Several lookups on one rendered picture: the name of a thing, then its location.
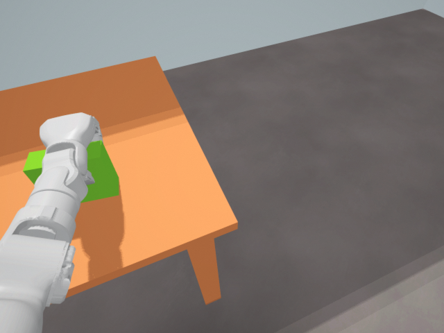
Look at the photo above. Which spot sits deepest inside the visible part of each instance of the table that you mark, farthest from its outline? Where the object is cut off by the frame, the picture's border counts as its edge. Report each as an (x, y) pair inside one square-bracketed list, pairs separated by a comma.
[(169, 198)]

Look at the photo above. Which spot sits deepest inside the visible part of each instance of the left robot forearm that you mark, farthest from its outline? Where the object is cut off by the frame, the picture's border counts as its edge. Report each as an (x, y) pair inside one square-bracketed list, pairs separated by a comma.
[(52, 206)]

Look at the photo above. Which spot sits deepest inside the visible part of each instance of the sponge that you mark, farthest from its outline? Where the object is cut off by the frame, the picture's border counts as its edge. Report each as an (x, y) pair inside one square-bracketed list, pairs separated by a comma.
[(98, 163)]

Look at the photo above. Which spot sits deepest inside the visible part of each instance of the robot left hand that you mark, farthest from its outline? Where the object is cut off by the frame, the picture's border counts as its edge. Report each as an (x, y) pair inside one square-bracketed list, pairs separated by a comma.
[(80, 127)]

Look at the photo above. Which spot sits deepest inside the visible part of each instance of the robot left upper arm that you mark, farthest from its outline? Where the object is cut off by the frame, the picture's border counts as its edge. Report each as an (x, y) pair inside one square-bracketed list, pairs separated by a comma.
[(34, 273)]

